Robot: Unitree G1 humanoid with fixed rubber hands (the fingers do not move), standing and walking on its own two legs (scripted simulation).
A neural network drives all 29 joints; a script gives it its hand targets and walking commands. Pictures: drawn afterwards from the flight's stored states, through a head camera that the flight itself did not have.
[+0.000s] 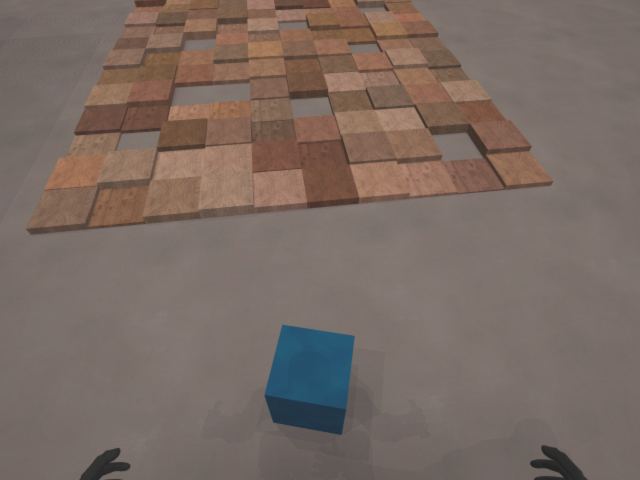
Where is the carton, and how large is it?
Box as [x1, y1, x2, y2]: [265, 325, 354, 434]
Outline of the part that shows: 282,325 265,391 266,401 273,422 341,434 346,406 354,336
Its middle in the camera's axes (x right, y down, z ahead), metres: -0.03 +0.43 +1.12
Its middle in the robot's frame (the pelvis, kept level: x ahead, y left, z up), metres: +0.46 +0.04 -0.66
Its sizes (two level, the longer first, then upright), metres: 0.210 0.200 0.250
